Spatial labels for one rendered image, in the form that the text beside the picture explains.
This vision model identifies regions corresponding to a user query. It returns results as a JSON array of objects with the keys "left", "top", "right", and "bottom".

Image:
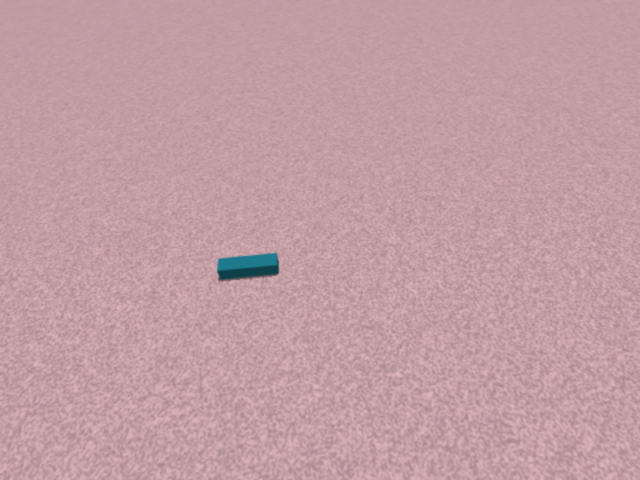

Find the carton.
[{"left": 217, "top": 253, "right": 279, "bottom": 280}]

